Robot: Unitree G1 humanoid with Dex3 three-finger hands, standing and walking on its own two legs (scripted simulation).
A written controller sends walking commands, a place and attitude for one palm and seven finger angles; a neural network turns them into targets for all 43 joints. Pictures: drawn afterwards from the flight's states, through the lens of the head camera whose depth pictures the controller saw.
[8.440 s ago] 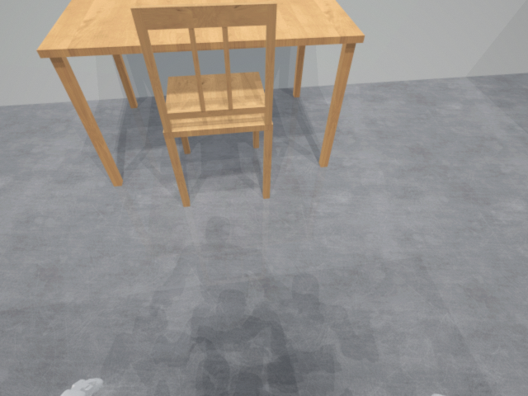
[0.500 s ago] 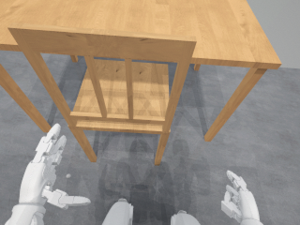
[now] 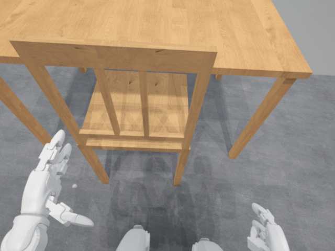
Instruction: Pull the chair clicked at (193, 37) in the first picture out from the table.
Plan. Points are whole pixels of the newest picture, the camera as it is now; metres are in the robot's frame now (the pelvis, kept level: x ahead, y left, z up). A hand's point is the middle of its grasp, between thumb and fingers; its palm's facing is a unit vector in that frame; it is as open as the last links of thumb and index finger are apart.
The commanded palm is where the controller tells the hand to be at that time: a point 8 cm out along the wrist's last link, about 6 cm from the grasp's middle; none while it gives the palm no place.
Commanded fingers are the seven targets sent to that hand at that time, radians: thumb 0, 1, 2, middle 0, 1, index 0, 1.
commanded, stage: raise the hand toward the chair's back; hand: left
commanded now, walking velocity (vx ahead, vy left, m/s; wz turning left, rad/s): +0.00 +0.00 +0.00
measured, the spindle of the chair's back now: (109, 106) +0.49 +0.20 +0.00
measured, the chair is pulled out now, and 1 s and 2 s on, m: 0.00 0.00 0.00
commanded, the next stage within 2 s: aim the fingers beside a spindle in 0.38 s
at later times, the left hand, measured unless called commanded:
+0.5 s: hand (84, 188) +0.24 +0.19 +0.04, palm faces +0.04 -1.00 -0.07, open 16.9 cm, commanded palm +0.22 +0.24 +0.05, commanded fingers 0.00 -0.50 0.30 -0.06 -0.08 -0.06 -0.08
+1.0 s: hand (92, 176) +0.27 +0.19 +0.03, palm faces +0.03 -1.00 -0.05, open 16.9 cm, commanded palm +0.25 +0.24 +0.03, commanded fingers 0.00 -0.50 0.30 -0.06 -0.08 -0.06 -0.08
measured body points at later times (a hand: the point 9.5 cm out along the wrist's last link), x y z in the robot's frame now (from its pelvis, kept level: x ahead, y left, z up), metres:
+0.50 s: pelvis +0.00 -0.02 +0.00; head +0.07 -0.01 +0.44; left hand +0.23 +0.24 +0.05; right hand +0.18 -0.26 -0.08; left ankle +0.03 +0.10 -0.66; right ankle -0.01 -0.14 -0.66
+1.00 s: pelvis +0.00 -0.02 -0.01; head +0.08 -0.01 +0.43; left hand +0.26 +0.24 +0.03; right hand +0.16 -0.27 -0.10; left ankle +0.03 +0.10 -0.66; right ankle -0.01 -0.14 -0.66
